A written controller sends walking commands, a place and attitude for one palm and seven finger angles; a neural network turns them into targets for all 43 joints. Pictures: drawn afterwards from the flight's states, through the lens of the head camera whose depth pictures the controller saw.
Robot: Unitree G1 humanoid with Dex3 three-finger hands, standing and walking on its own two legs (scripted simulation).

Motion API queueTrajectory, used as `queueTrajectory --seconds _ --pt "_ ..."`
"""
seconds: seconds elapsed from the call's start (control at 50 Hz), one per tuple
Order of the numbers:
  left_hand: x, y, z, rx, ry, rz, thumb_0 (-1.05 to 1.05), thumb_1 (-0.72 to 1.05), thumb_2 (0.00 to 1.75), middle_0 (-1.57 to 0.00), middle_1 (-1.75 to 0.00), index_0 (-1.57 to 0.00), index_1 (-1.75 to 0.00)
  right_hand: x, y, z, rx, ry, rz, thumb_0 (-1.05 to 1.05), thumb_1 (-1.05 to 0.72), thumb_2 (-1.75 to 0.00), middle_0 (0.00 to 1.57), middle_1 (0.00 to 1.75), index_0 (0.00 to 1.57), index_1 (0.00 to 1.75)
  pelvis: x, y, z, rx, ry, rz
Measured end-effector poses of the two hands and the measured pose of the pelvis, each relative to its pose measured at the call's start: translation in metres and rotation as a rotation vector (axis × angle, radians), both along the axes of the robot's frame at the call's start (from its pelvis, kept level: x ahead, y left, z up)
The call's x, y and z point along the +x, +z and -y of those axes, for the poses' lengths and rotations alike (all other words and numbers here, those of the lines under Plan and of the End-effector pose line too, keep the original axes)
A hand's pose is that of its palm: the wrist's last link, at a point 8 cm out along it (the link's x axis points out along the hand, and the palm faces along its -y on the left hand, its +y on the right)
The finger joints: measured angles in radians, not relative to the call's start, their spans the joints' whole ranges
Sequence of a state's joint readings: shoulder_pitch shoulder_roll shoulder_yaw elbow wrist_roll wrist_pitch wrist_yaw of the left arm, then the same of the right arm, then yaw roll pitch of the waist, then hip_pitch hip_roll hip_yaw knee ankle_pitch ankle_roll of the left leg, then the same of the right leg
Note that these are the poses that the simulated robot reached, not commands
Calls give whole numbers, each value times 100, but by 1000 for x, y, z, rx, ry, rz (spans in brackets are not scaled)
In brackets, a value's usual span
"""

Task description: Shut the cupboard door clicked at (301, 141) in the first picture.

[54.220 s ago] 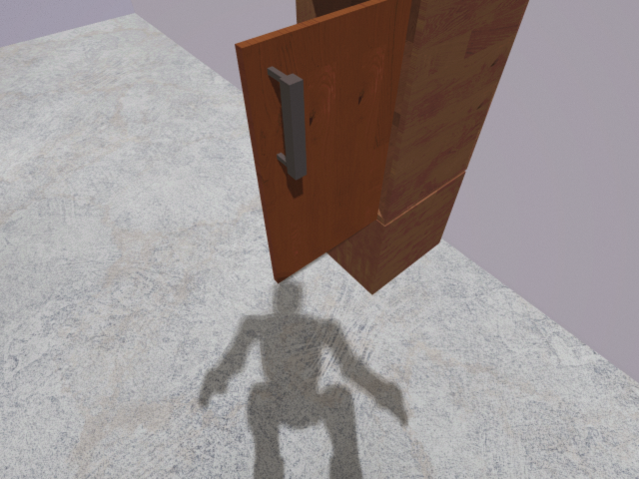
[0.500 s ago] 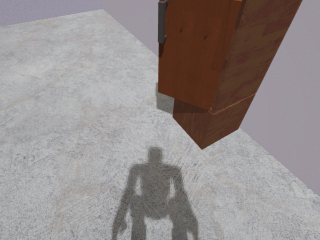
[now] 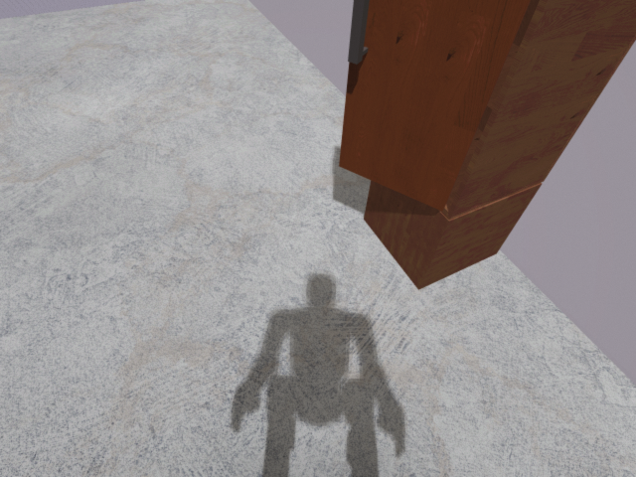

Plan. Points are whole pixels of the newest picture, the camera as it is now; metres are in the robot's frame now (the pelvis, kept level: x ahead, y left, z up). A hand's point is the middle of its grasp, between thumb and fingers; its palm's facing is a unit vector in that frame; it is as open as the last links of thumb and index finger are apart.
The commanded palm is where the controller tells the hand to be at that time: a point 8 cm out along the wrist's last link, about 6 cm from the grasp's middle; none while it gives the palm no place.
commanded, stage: walk to a spot facing it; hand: left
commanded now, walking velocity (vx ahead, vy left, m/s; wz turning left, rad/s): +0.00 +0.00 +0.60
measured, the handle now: (364, 17) +1.00 -0.07 +0.13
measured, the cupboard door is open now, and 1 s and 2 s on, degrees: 30 30 30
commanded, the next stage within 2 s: turn to face it in 1.04 s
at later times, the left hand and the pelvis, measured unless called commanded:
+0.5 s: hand out of the picture +0.04 +0.19 -0.14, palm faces +0.30 -0.90 -0.31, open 7.3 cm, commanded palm none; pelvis +0.03 -0.03 +0.01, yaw +18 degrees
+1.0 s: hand out of the picture +0.06 +0.24 -0.17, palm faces +0.62 -0.74 -0.24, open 7.4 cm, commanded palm none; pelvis +0.17 +0.07 +0.00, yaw +36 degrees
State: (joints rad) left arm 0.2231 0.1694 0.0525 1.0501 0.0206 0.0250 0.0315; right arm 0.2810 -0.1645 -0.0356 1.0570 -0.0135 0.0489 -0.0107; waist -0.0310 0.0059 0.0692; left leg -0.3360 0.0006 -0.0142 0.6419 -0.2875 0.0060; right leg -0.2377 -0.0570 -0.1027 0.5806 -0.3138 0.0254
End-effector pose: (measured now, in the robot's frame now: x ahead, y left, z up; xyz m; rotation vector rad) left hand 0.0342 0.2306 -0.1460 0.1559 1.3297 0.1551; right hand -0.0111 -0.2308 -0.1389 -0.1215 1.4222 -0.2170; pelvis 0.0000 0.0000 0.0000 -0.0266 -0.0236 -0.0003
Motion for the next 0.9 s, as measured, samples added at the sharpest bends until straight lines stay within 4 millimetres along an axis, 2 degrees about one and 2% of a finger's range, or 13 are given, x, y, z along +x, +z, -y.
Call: queueTrajectory --seconds 0.1,0.24,0.36,0.44,0.54,0.6,0.66,0.72,0.78,0.84,0.9 --pt "9 -9 -18 5 41 24 0 91 90 -20 -30 -21 -30 22 5 -1 -39 58 33 1 -91 -90 20 30 20 30 1 -5 -8 8 36 -7" --pt "26 20 -34 53 81 107 0 91 90 -20 -30 -20 -30 45 19 7 -48 152 47 1 -91 -90 21 30 21 30 -2 10 -1 -2 115 -52" --pt "31 39 -26 95 118 174 0 91 90 -20 -30 -20 -30 74 15 33 -37 222 56 1 -91 -90 21 30 21 30 6 12 19 -5 201 -71" --pt "10 42 -15 136 181 177 0 91 90 -20 -30 -20 -30 107 6 50 -26 275 65 1 -91 -90 21 30 21 30 17 7 34 25 255 -63" --pt "-29 46 5 122 299 78 0 91 90 -20 -30 -21 -30 166 15 49 -6 370 113 1 -91 -90 20 30 20 30 42 16 34 49 340 -49" --pt "-49 43 18 100 366 20 0 91 90 -20 -30 -21 -30 207 17 34 7 440 136 1 -91 -90 20 30 20 30 57 17 30 60 396 -46" --pt "-69 37 31 70 447 -43 0 91 90 -20 -30 -21 -30 253 15 7 23 531 152 1 -91 -90 20 30 20 30 72 14 22 61 452 -43" --pt "-90 29 43 32 533 -118 0 91 90 -20 -30 -21 -30 302 12 -35 45 634 182 1 -92 -90 20 30 20 30 89 8 9 57 503 -43" --pt "-106 20 50 -11 609 -197 0 91 90 -20 -30 -21 -30 351 8 -87 68 732 247 1 -92 -90 20 30 20 30 107 -2 -11 59 548 -46" --pt "-112 6 43 -49 663 -254 1 91 90 -21 -30 -21 -30 392 2 -133 81 795 349 1 -91 -90 20 30 20 30 126 -19 -38 31 584 -39" --pt "-91 0 16 -33 690 -226 1 91 90 -21 -30 -21 -30 409 5 -157 84 815 375 1 -91 -90 20 30 20 30 141 -19 -52 48 597 -22"
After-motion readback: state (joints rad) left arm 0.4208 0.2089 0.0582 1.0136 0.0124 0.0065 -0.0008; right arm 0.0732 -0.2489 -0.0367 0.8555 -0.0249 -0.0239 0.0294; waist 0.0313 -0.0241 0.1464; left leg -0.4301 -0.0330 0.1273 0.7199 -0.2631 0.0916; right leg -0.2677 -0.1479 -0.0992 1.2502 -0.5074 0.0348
